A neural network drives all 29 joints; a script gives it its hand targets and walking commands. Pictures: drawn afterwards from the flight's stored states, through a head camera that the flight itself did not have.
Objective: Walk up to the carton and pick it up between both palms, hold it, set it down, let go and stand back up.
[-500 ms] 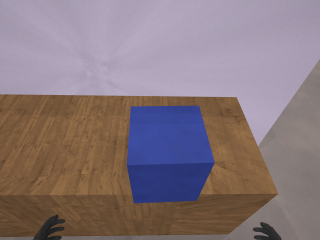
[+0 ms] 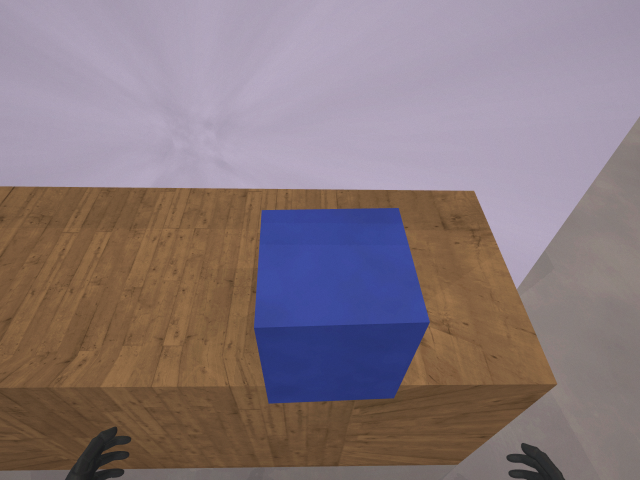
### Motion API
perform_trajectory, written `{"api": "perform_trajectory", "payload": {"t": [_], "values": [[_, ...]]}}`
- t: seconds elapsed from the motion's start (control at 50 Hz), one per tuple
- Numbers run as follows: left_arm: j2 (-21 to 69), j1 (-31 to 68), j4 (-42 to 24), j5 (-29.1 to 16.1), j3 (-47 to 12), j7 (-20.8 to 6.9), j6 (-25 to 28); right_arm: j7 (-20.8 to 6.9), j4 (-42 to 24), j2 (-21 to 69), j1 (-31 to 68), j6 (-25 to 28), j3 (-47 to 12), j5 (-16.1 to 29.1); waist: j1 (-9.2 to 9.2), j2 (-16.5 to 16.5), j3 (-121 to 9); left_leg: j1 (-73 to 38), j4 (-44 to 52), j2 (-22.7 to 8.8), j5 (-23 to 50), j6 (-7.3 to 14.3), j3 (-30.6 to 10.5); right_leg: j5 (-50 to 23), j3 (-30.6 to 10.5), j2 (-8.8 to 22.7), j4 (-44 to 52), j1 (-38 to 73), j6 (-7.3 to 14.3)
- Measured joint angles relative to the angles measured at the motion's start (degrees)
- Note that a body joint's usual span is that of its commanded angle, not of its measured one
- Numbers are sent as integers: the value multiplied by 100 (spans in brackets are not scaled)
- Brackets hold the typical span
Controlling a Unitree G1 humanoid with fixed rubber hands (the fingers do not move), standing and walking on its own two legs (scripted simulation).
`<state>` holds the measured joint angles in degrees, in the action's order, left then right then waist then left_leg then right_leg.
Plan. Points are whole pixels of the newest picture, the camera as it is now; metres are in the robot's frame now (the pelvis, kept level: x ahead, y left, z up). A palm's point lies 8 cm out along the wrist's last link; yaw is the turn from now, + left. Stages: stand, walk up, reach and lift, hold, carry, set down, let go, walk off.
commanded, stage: stand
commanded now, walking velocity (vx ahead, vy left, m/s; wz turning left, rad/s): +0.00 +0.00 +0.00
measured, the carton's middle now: (331, 309) +0.38 -0.01 -0.06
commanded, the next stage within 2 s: none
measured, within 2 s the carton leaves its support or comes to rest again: neither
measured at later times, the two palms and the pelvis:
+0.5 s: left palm out of the picture +0.12 +0.30 -0.08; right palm out of the picture +0.11 -0.29 -0.09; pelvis +0.00 +0.00 +0.00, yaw +0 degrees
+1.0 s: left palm out of the picture +0.13 +0.30 -0.08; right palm out of the picture +0.11 -0.29 -0.09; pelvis +0.00 +0.00 +0.00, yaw +0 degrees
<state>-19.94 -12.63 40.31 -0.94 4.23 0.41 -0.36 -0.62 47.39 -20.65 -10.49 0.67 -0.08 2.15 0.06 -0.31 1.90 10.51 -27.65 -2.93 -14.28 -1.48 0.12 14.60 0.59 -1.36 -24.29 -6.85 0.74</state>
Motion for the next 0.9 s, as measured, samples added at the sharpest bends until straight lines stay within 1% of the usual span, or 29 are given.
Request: {"api": "perform_trajectory", "payload": {"t": [0.9], "values": [[-6,177,161,0,0,-27,9,0,0,-20,65,-1,0,-1,0,-13,140,0,0,1,11,4,0,-11,0,2,0,0,-1]]}}
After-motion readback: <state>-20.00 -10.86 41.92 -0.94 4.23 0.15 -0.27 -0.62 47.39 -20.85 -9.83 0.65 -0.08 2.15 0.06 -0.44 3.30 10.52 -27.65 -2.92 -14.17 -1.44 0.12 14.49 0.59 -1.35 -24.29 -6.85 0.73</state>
